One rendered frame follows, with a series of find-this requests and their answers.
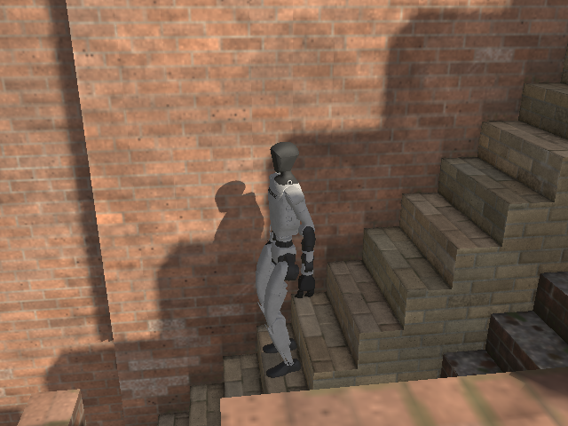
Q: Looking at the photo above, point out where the robot left upper arm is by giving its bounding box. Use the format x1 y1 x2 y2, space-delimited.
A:
284 185 315 237

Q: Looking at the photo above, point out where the left robot hand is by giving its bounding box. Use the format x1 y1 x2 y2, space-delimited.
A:
295 275 315 298

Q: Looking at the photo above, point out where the robot right thigh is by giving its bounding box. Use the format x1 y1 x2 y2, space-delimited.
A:
256 244 275 308

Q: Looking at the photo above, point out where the left robot forearm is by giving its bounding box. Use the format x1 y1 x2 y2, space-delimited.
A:
301 226 316 276

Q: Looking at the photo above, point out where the humanoid robot torso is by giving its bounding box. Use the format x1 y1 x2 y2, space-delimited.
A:
268 172 302 264

